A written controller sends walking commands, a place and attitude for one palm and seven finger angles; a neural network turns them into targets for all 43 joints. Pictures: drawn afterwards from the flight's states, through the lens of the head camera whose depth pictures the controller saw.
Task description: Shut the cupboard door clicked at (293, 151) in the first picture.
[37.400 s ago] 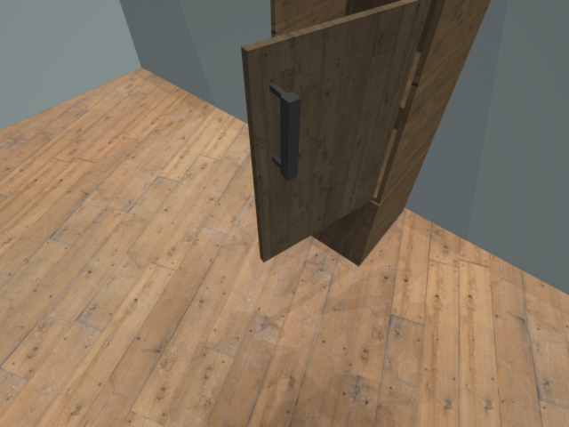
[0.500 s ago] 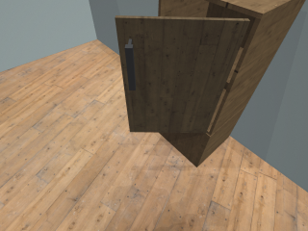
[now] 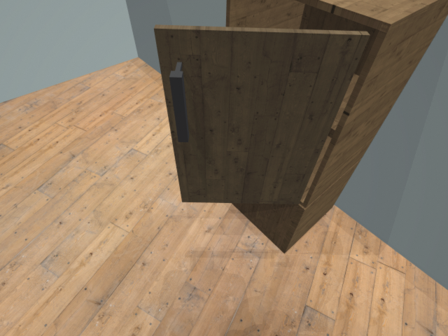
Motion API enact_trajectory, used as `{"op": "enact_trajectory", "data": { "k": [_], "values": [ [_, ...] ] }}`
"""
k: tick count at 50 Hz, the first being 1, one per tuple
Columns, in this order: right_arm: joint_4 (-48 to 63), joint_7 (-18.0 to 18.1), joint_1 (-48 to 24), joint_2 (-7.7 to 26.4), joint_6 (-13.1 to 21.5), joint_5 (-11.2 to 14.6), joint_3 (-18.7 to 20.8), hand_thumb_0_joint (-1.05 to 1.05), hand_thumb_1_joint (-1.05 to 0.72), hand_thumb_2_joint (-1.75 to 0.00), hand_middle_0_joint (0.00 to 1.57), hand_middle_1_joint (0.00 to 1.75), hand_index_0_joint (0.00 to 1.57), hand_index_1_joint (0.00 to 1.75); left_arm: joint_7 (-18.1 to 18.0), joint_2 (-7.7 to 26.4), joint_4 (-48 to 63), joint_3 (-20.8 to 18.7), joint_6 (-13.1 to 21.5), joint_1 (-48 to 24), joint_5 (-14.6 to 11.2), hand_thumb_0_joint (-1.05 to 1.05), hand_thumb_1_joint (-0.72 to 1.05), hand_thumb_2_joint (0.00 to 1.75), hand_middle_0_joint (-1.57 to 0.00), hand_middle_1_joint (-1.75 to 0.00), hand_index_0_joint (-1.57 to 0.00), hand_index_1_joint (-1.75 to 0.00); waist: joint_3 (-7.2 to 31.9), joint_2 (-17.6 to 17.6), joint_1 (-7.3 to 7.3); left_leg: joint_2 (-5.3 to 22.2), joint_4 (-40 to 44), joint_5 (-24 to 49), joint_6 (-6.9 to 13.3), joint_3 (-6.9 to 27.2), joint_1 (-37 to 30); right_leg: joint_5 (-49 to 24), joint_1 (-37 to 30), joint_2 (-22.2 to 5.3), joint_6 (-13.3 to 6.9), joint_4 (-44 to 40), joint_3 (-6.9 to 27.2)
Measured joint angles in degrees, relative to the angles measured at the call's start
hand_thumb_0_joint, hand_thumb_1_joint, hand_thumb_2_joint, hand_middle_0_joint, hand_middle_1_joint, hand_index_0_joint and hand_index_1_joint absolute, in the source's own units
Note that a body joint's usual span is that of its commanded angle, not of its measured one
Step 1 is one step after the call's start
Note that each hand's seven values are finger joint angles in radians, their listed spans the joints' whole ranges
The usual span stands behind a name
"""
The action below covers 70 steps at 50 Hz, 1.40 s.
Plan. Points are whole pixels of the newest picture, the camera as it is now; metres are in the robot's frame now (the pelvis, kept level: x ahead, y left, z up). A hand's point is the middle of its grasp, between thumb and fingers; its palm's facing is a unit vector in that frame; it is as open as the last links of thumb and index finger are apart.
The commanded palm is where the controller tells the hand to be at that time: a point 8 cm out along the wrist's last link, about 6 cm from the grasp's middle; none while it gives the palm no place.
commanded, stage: shuffle to correct the standing spot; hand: left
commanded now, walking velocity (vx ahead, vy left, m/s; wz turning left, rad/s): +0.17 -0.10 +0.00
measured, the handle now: (181, 104) +0.57 +0.13 +0.11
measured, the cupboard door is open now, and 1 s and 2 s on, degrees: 48 48 48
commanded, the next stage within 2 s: come to a stop and stand still in 0.60 s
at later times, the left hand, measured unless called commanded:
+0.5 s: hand out of the picture +0.14 +0.19 -0.17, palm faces +0.04 -0.99 -0.13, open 7.4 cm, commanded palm none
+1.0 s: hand (185, 297) +0.23 +0.10 -0.17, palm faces +0.05 -0.98 -0.18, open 7.3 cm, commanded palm none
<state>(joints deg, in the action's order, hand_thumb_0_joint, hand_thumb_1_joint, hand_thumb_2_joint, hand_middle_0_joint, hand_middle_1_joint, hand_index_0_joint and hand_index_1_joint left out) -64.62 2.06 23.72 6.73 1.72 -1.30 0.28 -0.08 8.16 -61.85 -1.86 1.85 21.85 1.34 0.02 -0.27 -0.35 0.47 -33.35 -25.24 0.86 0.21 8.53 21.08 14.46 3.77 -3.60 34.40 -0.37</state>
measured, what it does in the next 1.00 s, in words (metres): walks ahead: left foot, then right foot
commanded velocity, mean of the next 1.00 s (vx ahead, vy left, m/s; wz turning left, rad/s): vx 0.02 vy -0.05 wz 0.02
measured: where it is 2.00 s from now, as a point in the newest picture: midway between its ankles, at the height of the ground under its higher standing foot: outside the picture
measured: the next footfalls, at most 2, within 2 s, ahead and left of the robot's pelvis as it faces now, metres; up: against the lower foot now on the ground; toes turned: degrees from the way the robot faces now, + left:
left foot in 0.24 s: +0.13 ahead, +0.12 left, +0.00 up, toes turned +5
right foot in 0.70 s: +0.19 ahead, -0.20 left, +0.00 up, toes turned +1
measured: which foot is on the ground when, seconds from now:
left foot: down 0.00-0.00, up 0.02-0.22, down 0.24-0.70, up 0.72-1.00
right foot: down 0.00-0.24, up 0.26-0.68, down 0.70-1.00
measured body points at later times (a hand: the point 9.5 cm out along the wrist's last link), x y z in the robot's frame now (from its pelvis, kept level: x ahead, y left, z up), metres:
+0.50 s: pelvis +0.11 +0.01 +0.02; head +0.14 +0.05 +0.47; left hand +0.14 +0.24 -0.15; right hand +0.12 -0.22 -0.12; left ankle +0.09 +0.11 -0.73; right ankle +0.11 -0.15 -0.64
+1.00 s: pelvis +0.16 -0.08 +0.00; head +0.20 -0.07 +0.45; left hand +0.23 +0.15 -0.15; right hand +0.21 -0.31 -0.15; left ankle +0.17 +0.01 -0.72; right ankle +0.18 -0.18 -0.73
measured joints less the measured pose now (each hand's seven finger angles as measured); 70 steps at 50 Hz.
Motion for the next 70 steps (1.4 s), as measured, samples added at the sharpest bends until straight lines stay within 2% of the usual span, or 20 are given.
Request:
{"op": "enact_trajectory", "data": {
  "k": [4, 6, 8, 11, 12, 15, 17, 20, 26, 32, 35, 38, 41, 50, 52, 54, 56, 60, 63, 70],
  "values": [
    [0.06, -0.08, -2.64, -0.25, -0.57, 0.07, 0.23, 0.01, -0.91, -0.9, 0.2, 0.3, 0.2, 0.3, -0.96, -0.48, 0.27, -0.3, 1.47, -0.08, 0.0, 0.0, 0.91, 0.9, -0.2, -0.3, -0.2, -0.3, -1.93, -0.77, 0.98, 0.33, -19.16, -6.13, 0.56, -1.93, 9.0, 0.26, -2.71, -0.09, -0.7, -2.68, -1.44],
    [0.88, -0.47, -5.05, -0.13, -0.61, 0.15, 0.59, 0.01, -0.91, -0.9, 0.2, 0.3, 0.2, 0.3, -1.39, -0.81, 0.11, -0.26, 1.6, 0.64, 0.15, 0.0, 0.91, 0.9, -0.2, -0.3, -0.2, -0.3, -2.64, -1.58, 1.68, 0.45, -22.33, -6.9, 0.68, -2.89, 12.75, -0.48, -4.71, -0.23, -0.6, -5.33, -1.16],
    [2.01, -0.4, -7.53, 0.3, -0.66, 0.02, 1.05, 0.02, -0.92, -0.9, 0.2, 0.3, 0.2, 0.3, -1.5, -1.08, -0.5, -0.14, 1.28, 1.59, 0.29, 0.0, 0.91, 0.9, -0.2, -0.3, -0.2, -0.3, -2.8, -2.3, 1.89, 0.82, -19.51, -4.52, 0.7, -3.59, 14.98, -0.83, -6.54, -0.41, -0.18, -7.5, -0.83],
    [4.07, -0.6, -10.24, 1.47, 0.41, 0.18, 1.6, 0.02, -0.94, -0.9, 0.2, 0.3, 0.2, 0.3, -1.09, -1.26, -1.83, 0.06, 0.51, 3.03, 0.17, 0.0, 0.91, 0.9, -0.2, -0.3, -0.2, -0.3, -2.8, -3.23, 1.6, 1.14, -7.44, 5.43, 0.52, -4.92, 13.8, 0.86, -8.28, -0.8, 0.86, -7.02, -0.22],
    [4.96, -0.57, -10.74, 1.88, 1.23, 0.1, 1.58, 0.02, -0.94, -0.9, 0.2, 0.3, 0.2, 0.3, -0.92, -1.43, -2.1, 0.08, 0.25, 3.69, 0.07, 0.0, 0.91, 0.9, -0.2, -0.3, -0.2, -0.3, -2.74, -3.18, 1.45, 1.35, -2.64, 8.91, 0.78, -5.05, 12.14, 2.51, -7.91, -0.64, 1.02, -4.46, 0.1],
    [6.65, -0.23, -12.03, 1.62, 2.32, -0.55, 1.41, 0.02, -0.94, -0.9, 0.2, 0.3, 0.2, 0.3, -0.47, -0.99, -2.85, -0.08, -1.5, 3.21, 0.03, 0.01, 0.91, 0.9, -0.2, -0.3, -0.2, -0.3, -2.56, -4.36, 1.05, 1.29, -4.51, 7.4, 1.94, -7.06, 11.04, 7.41, -0.07, -1.6, 0.63, 16.44, 0.28],
    [7.2, -0.05, -11.46, 0.91, 2.23, -0.74, 1.12, 0.01, -0.93, -0.9, 0.2, 0.3, 0.2, 0.3, -0.38, -0.07, -2.22, -0.51, -2.32, 1.53, 0.63, 0.01, 0.91, 0.9, -0.2, -0.3, -0.2, -0.3, -2.03, -4.4, 0.75, 1.48, -2.86, 6.71, 1.99, -7.3, 9.4, 5.91, 6.03, -2.31, 0.9, 28.35, -0.41],
    [6.62, 0.89, -9.89, 0.2, 2.25, -0.64, 1.18, 0.01, -0.95, -0.9, 0.2, 0.3, 0.2, 0.3, -0.01, 1.43, 0.38, -1.34, -2.34, -2.42, 0.82, 0.01, 0.91, 0.9, -0.2, -0.3, -0.2, -0.3, -2.13, -4.01, 0.82, 1.61, 2.51, 9.03, 1.26, -6.36, 6.73, -0.19, 13.03, -4.48, 2.13, 34.8, -0.8],
    [4.76, 0.32, -6.46, 0.28, 1.5, -1.02, 0.59, 0.0, -0.95, -0.9, 0.21, 0.3, 0.2, 0.3, 0.25, 3.01, 5.02, -1.87, -2.51, -8.94, 0.5, 0.01, 0.92, 0.9, -0.2, -0.3, -0.19, -0.3, -2.71, -2.59, 0.24, 2.92, 9.23, 11.39, -0.15, -4.33, 3.2, -4.66, 17.59, -7.76, 4.28, 27.09, -0.26],
    [4.38, -0.18, -4.35, 0.5, -0.17, -1.52, 1.31, 0.01, -0.92, -0.9, 0.21, 0.3, 0.2, 0.3, 1.0, 3.56, 6.57, -1.66, -3.29, -13.12, 0.17, 0.01, 0.92, 0.9, -0.2, -0.3, -0.19, -0.3, -4.09, -0.82, -2.35, 5.09, 7.57, 8.87, -3.02, -3.72, 2.36, -4.14, 12.2, -7.84, 4.64, 8.31, -2.87],
    [4.14, -0.34, -2.8, 1.16, -1.03, -1.15, 1.93, 0.01, -0.91, -0.9, 0.21, 0.3, 0.2, 0.3, 1.46, 3.94, 7.57, -1.42, -2.43, -13.45, 0.17, 0.01, 0.91, 0.9, -0.2, -0.3, -0.19, -0.3, -3.73, -0.75, -2.94, 5.49, 1.89, 4.87, -4.67, -3.66, 3.89, -10.58, 6.02, -7.29, 4.09, -3.23, -3.73],
    [3.33, 0.15, -4.08, 3.02, -2.9, -0.34, 2.54, 0.01, -0.91, -0.9, 0.21, 0.3, 0.2, 0.3, 0.66, 2.41, 7.31, -0.84, -1.9, -14.43, 0.24, 0.0, 0.91, 0.9, -0.2, -0.3, -0.2, -0.3, -4.87, 1.84, -3.1, 5.39, -14.65, -6.62, -3.04, -1.2, 9.87, -6.62, 6.02, -5.76, 2.86, 0.1, -5.24],
    [3.23, 0.31, -5.48, 3.63, -3.37, 0.04, 2.67, 0.01, -0.91, -0.9, 0.2, 0.3, 0.2, 0.3, -0.31, 1.13, 6.84, -0.19, -1.53, -14.0, 0.03, 0.0, 0.91, 0.9, -0.2, -0.3, -0.2, -0.3, -4.85, 1.67, -2.64, 3.55, -23.45, -6.71, -2.71, -2.09, 13.7, -5.78, 3.8, -5.27, 2.12, -1.8, -5.96],
    [6.12, -0.16, -11.66, 2.06, -3.39, 0.52, 2.06, 0.01, -0.91, -0.9, 0.2, 0.3, 0.2, 0.3, -1.67, 1.34, 5.73, -0.19, -1.89, -12.15, -0.19, 0.0, 0.93, 0.9, -0.2, -0.3, -0.2, -0.3, -4.45, -0.78, 0.11, -0.51, -4.84, 2.4, -3.73, -4.71, 9.96, -5.6, 2.23, -4.61, 1.24, -2.01, -6.66],
    [6.69, -0.21, -12.93, 1.49, -3.26, 0.46, 2.06, 0.01, -0.92, -0.9, 0.2, 0.3, 0.2, 0.3, -1.65, 1.88, 5.19, -0.5, -2.59, -11.66, -0.38, 0.0, 0.92, 0.9, -0.2, -0.3, -0.2, -0.3, -4.65, -1.75, 0.45, -1.14, -0.53, 8.24, -1.75, -5.25, 8.03, -4.87, 2.42, -5.13, 1.61, -0.44, -6.6],
    [7.34, -0.35, -13.64, 1.03, -3.12, 0.14, 1.87, 0.0, -0.92, -0.9, 0.2, 0.3, 0.2, 0.3, -1.65, 2.34, 4.69, -0.91, -3.53, -11.03, -0.53, 0.0, 0.92, 0.9, -0.2, -0.3, -0.2, -0.3, -4.68, -2.9, 1.17, -1.87, 0.32, 9.68, 1.64, -5.98, 7.22, -4.86, 2.15, -5.73, 2.21, -0.2, -5.97],
    [7.96, -0.45, -13.98, 1.02, -2.99, -0.15, 1.59, 0.0, -0.92, -0.9, 0.2, 0.3, 0.2, 0.3, -1.74, 2.34, 4.32, -0.97, -4.4, -10.36, -0.44, 0.0, 0.92, 0.9, -0.2, -0.3, -0.2, -0.3, -4.36, -2.86, 1.83, -2.13, 1.37, 9.84, 3.41, -6.4, 6.75, -1.99, 2.27, -6.0, 2.77, 0.8, -5.36],
    [10.32, -1.2, -14.53, 2.37, -3.06, -0.01, 1.27, 0.01, -0.91, -0.9, 0.2, 0.3, 0.2, 0.3, -2.27, 1.79, 4.47, 0.66, -3.25, -7.14, -0.19, 0.0, 0.91, 0.9, -0.2, -0.3, -0.2, -0.3, -2.73, -0.53, 2.46, -2.2, -0.85, 9.4, 4.07, -6.98, 9.46, -2.46, 1.75, -6.85, 1.67, 0.62, -1.64],
    [12.27, -1.53, -14.79, 3.13, -2.25, 0.01, 1.22, 0.01, -0.91, -0.9, 0.2, 0.3, 0.2, 0.3, -2.09, 1.53, 3.46, 1.4, -2.65, -5.02, 0.21, 0.01, 0.91, 0.9, -0.2, -0.3, -0.2, -0.3, -2.55, 2.01, 1.96, -2.11, -2.54, 8.52, 4.52, -7.57, 9.75, -3.17, 2.03, -7.04, 5.12, 1.56, -0.75],
    [13.1, -1.74, -11.57, 3.64, -1.79, 0.18, 1.01, -0.01, -0.93, -0.9, 0.2, 0.3, 0.2, 0.3, -1.88, 2.48, 3.61, 1.62, -3.31, -2.59, 0.39, 0.01, 0.91, 0.9, -0.2, -0.3, -0.2, -0.3, -0.47, 3.81, 1.52, -3.23, 1.27, 10.88, 4.81, -7.83, 7.74, -3.73, 1.22, -7.25, 4.07, 0.42, 0.46]
  ]
}}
